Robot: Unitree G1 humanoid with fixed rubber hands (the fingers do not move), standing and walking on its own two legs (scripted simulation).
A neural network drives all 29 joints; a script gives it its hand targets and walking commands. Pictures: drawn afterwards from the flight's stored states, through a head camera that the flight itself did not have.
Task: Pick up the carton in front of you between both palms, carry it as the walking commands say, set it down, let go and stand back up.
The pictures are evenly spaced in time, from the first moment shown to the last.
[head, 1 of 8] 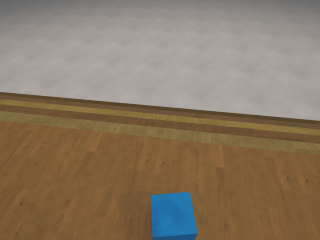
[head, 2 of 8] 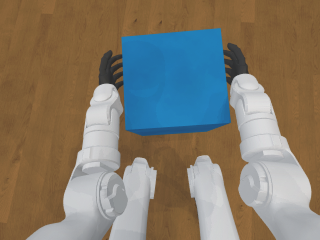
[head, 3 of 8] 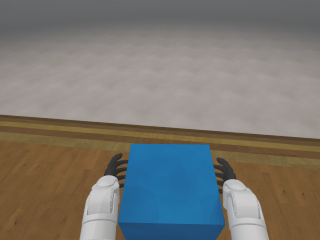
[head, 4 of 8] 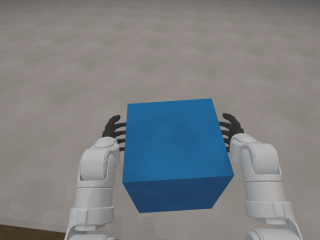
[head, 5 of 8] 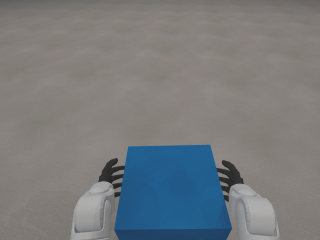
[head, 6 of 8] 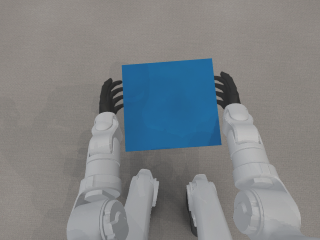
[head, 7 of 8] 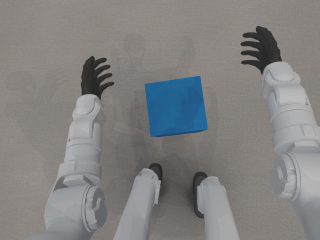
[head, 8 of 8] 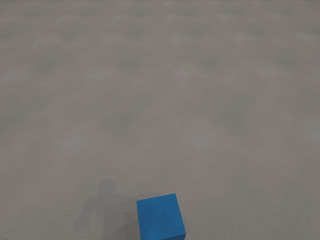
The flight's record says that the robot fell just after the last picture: no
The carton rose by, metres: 0.67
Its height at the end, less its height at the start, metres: -1.07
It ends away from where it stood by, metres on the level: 3.89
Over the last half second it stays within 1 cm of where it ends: yes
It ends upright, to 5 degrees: yes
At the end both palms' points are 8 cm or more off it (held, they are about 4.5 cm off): yes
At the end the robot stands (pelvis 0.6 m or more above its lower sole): yes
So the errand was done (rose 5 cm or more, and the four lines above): yes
